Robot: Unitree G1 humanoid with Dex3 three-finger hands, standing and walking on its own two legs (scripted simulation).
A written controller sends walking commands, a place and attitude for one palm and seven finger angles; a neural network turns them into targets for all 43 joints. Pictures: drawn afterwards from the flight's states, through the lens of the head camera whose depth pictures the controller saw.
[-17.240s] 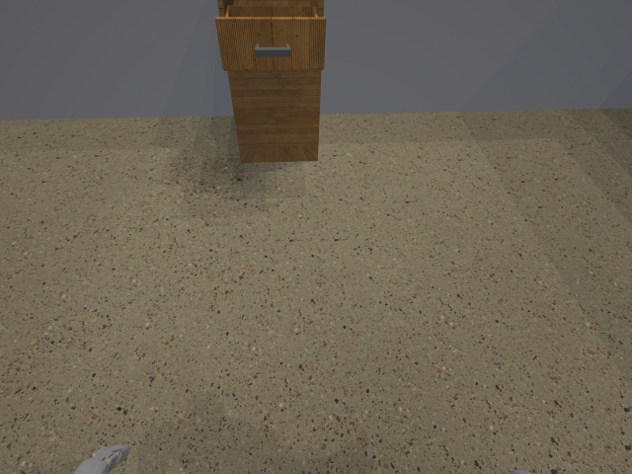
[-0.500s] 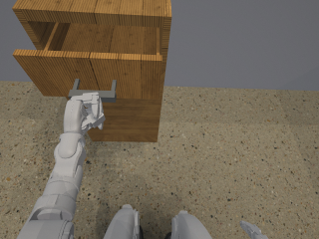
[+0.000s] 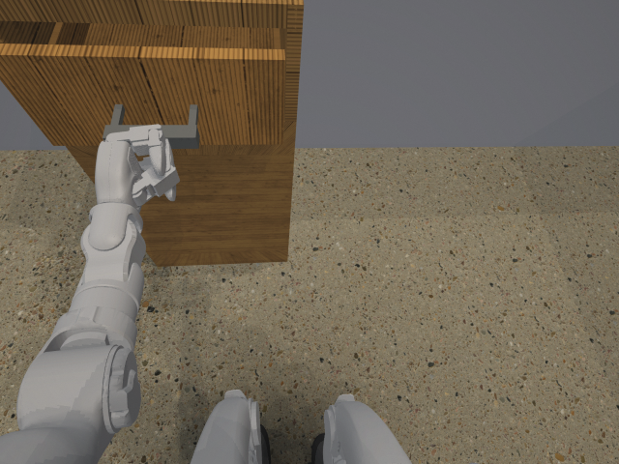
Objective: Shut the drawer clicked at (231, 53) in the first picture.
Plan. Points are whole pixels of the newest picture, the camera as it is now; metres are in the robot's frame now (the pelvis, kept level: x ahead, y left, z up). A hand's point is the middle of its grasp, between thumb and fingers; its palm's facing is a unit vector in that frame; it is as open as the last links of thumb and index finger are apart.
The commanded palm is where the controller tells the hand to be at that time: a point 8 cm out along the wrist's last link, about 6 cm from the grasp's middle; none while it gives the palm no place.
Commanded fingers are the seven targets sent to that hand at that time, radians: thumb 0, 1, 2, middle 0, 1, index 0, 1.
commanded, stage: push the drawer shut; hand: left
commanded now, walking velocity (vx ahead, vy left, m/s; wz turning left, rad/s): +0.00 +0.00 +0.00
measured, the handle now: (155, 124) +0.55 +0.19 +0.05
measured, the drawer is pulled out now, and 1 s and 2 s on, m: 0.05 0.00 0.00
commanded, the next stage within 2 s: pull the fist back off the drawer in 0.78 s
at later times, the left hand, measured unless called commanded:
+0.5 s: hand (173, 136) +0.53 +0.16 +0.05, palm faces +0.03 -1.00 -0.02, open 3.1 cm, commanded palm +0.52 +0.20 +0.05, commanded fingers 0.00 0.90 0.90 -1.40 -1.60 -1.40 -1.60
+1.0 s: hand (169, 134) +0.54 +0.17 +0.04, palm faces +0.05 -1.00 -0.04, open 2.9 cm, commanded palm +0.55 +0.18 +0.05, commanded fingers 0.00 0.90 0.90 -1.40 -1.60 -1.40 -1.60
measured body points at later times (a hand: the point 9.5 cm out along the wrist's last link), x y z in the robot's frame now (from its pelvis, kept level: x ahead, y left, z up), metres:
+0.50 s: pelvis +0.00 +0.00 -0.01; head +0.16 +0.03 +0.42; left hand +0.52 +0.21 +0.05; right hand +0.00 -0.26 -0.11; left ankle +0.05 +0.08 -0.63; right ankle +0.01 -0.09 -0.63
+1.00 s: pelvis -0.03 +0.01 -0.02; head +0.14 +0.05 +0.39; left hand +0.53 +0.22 +0.05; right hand -0.04 -0.26 -0.12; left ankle +0.05 +0.08 -0.63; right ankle +0.01 -0.09 -0.63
